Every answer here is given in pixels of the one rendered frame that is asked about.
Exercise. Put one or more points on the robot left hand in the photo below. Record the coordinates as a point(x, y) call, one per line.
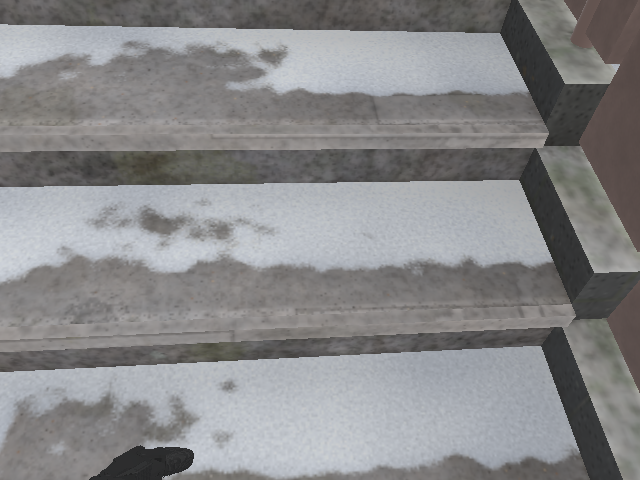
point(147, 464)

